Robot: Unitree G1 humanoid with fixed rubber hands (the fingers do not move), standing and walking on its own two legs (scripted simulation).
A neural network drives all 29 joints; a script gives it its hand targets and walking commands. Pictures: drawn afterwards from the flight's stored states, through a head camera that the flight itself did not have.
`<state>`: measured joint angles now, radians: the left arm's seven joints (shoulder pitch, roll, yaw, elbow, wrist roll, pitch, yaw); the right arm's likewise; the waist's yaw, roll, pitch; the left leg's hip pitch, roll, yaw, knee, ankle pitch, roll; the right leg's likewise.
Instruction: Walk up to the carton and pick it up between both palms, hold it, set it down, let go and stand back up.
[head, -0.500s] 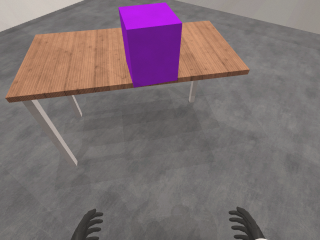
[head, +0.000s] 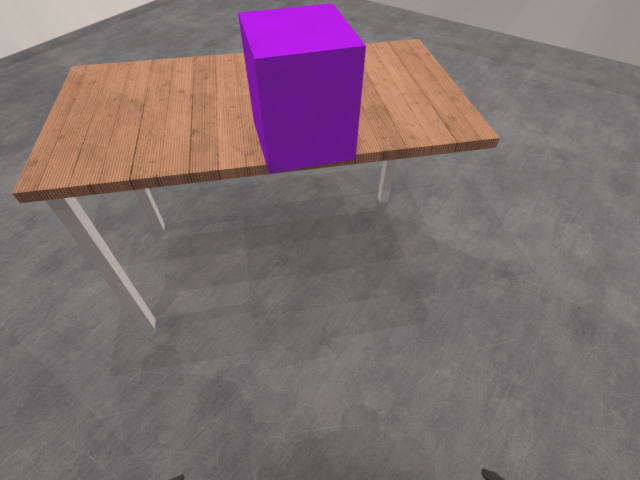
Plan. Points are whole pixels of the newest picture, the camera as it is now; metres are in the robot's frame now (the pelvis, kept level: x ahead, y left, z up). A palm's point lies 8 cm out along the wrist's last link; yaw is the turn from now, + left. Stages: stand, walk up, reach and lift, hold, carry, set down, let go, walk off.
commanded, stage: stand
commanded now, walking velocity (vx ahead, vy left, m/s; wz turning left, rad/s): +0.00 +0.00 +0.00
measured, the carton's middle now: (300, 90) +0.85 +0.05 +0.05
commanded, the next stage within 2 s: walk up in 0.90 s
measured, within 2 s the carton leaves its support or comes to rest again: neither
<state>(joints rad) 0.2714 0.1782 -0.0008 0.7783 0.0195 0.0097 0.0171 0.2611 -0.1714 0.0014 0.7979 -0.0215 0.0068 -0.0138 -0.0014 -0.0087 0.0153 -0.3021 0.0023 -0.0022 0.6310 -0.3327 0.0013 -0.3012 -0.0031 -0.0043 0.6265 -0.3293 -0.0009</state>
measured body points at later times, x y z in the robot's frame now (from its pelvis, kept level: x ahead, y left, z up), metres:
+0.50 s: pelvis +0.01 +0.00 +0.01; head +0.02 +0.01 +0.46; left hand +0.04 +0.23 -0.14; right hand +0.04 -0.23 -0.14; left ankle +0.00 +0.12 -0.73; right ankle +0.00 -0.12 -0.73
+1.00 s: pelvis +0.02 +0.00 +0.01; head +0.03 +0.01 +0.46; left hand +0.00 +0.21 -0.15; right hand +0.00 -0.20 -0.15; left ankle +0.00 +0.12 -0.73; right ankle +0.00 -0.12 -0.73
